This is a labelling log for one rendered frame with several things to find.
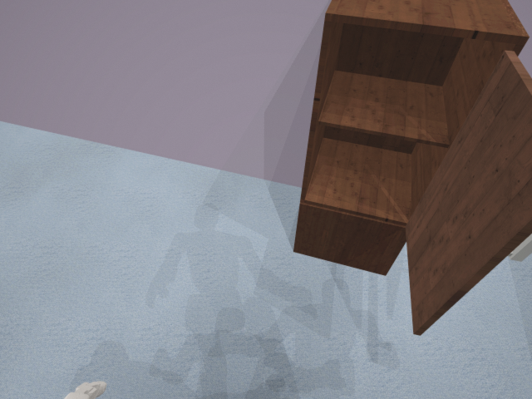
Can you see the robot left hand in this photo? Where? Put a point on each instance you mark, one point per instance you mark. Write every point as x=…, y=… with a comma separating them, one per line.
x=88, y=391

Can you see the cupboard door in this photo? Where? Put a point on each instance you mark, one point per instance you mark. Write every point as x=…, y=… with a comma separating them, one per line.
x=478, y=207

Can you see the handle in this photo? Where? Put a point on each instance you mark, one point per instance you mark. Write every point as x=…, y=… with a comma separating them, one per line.
x=522, y=251

